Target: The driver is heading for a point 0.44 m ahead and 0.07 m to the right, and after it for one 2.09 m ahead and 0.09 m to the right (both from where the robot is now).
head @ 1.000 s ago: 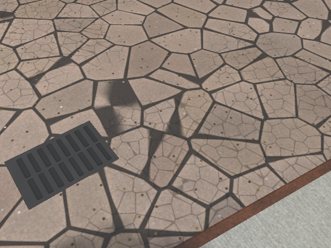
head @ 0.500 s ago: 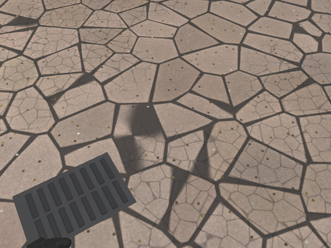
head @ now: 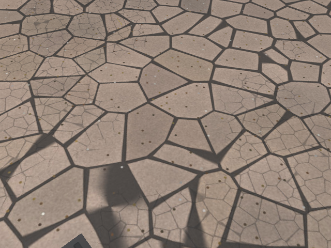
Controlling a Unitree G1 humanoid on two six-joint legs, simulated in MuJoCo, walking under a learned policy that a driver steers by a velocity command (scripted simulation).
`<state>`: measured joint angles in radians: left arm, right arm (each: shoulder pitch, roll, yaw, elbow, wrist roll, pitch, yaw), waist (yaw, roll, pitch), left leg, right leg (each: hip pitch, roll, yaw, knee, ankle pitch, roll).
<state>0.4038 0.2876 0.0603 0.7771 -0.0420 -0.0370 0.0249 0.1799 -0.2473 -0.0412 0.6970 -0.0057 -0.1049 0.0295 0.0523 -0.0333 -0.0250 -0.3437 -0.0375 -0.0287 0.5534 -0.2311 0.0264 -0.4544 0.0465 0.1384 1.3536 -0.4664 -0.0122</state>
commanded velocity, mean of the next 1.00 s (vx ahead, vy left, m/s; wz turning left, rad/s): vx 0.50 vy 0.00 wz -0.13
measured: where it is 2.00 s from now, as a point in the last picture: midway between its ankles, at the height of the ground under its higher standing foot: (186, 142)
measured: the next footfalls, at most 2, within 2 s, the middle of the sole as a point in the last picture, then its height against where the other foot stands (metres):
right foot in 0.40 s outside the picture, level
left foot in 0.94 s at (174, 208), level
